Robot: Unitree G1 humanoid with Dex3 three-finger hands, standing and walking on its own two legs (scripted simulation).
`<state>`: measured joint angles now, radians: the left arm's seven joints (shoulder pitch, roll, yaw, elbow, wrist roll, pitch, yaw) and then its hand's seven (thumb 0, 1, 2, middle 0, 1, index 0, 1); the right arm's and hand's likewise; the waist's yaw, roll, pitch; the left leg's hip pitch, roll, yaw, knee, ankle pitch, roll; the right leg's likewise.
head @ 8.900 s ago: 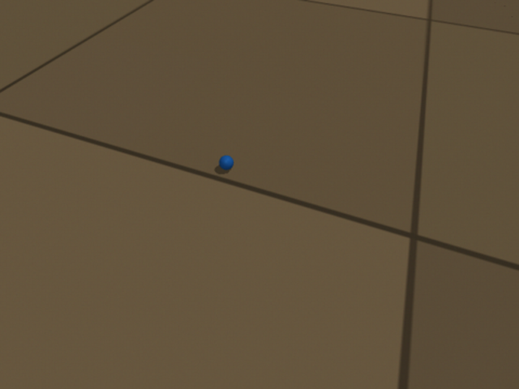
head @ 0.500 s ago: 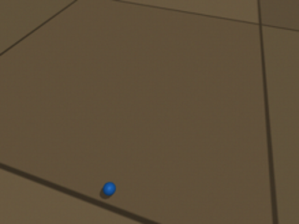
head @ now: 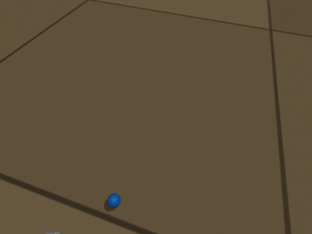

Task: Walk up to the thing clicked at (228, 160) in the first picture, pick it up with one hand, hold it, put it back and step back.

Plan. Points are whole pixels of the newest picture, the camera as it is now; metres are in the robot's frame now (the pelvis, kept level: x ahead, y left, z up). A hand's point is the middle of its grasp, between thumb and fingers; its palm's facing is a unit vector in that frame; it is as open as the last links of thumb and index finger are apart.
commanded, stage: walk up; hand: left
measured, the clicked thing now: (113, 200) +0.40 +0.25 -0.74
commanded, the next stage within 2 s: stand in 0.26 s
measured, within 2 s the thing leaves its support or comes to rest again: neither
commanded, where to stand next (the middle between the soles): +0.02 +0.02 m, yaw +1 degrees
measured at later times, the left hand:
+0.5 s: hand out of the picture +0.09 +0.25 -0.15, palm faces -0.03 -0.94 -0.33, open 7.4 cm
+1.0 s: hand out of the picture +0.11 +0.26 -0.15, palm faces -0.03 -0.94 -0.34, open 7.4 cm
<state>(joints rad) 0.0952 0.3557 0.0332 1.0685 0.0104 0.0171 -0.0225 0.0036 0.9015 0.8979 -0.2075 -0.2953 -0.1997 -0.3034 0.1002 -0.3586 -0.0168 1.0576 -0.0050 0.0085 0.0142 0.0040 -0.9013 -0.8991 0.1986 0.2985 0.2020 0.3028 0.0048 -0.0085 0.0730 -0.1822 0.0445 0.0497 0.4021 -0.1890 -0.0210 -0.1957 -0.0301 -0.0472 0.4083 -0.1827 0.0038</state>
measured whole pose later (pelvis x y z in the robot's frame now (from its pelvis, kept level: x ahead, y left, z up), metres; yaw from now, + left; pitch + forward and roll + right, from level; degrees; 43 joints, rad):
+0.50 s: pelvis +0.02 +0.00 +0.00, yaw +0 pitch -2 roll +0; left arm 0.13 0.35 0.00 1.12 0.01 -0.01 -0.02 0.00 0.90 0.90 -0.21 -0.30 -0.20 -0.30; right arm 0.14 -0.35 0.00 1.12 -0.02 -0.01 0.01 0.00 -0.90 -0.90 0.20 0.30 0.20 0.30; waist 0.00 0.00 0.04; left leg -0.12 0.04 0.06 0.33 -0.18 -0.02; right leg -0.14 -0.03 -0.04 0.34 -0.17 0.01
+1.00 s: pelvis +0.04 +0.00 +0.01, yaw +0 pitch -1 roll +0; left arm 0.11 0.36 0.00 1.12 0.01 -0.01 -0.01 0.00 0.90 0.90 -0.21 -0.30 -0.20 -0.30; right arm 0.11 -0.35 0.00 1.12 -0.02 -0.01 0.00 0.00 -0.90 -0.90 0.20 0.30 0.20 0.30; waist 0.00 0.00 0.03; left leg -0.08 0.04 0.06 0.30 -0.19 -0.02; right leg -0.10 -0.04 -0.04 0.32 -0.19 0.02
